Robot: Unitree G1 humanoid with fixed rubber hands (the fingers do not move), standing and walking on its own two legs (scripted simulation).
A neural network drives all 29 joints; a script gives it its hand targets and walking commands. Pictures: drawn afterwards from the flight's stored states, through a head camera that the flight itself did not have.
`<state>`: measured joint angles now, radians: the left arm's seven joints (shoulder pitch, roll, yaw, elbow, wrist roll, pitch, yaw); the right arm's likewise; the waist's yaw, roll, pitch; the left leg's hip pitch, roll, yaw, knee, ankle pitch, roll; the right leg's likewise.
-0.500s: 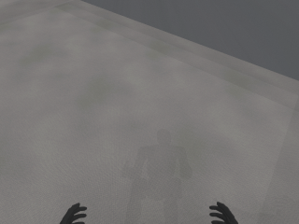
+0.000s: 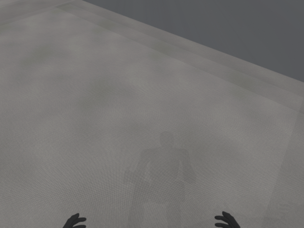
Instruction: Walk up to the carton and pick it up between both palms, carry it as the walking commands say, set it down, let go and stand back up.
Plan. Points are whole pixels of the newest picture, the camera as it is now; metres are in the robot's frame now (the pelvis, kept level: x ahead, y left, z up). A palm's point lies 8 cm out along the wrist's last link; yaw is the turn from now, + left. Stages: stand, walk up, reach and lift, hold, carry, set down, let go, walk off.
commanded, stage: stand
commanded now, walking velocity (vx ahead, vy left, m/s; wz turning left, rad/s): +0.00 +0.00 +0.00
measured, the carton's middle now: out of the picture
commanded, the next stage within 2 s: walk up in 1.18 s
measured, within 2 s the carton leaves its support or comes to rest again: neither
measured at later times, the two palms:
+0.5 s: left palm out of the picture +0.08 +0.23 -0.11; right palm out of the picture +0.08 -0.23 -0.11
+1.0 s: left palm out of the picture +0.03 +0.23 -0.12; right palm out of the picture +0.03 -0.23 -0.12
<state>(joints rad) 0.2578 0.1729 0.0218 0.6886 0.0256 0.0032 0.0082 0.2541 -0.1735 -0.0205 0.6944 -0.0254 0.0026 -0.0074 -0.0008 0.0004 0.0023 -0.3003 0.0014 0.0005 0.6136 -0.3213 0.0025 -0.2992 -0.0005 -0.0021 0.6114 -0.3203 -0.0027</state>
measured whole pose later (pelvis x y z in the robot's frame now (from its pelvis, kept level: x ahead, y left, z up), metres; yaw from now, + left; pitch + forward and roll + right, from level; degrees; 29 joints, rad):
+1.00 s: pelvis +0.00 +0.00 +0.01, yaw +0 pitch -1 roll +0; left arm 0.29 0.16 0.04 0.96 0.01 -0.01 0.03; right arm 0.29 -0.17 -0.04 0.96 -0.01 -0.01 -0.03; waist 0.00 0.00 0.03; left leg -0.20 0.00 0.00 0.48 -0.25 0.00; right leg -0.20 0.00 0.00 0.47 -0.25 0.00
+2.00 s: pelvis -0.03 +0.06 +0.02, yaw +22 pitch +1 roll -2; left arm 0.14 0.27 0.04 0.90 0.04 0.04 0.02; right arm 0.25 -0.23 -0.08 0.85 -0.02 0.03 -0.01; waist -0.01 -0.03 0.09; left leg -0.25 -0.01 0.02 0.47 -0.24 0.06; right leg -0.51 -0.08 -0.06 1.08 -0.39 0.04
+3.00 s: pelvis +0.10 +0.29 +0.01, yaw +50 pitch +1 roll +0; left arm 0.24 0.22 0.06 0.89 0.04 -0.04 -0.04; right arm 0.28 -0.20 -0.05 0.94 -0.02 -0.07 0.02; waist 0.02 -0.04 0.07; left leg -0.22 -0.06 0.04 0.39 -0.20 0.07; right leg -0.56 -0.19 -0.06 1.11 -0.22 0.06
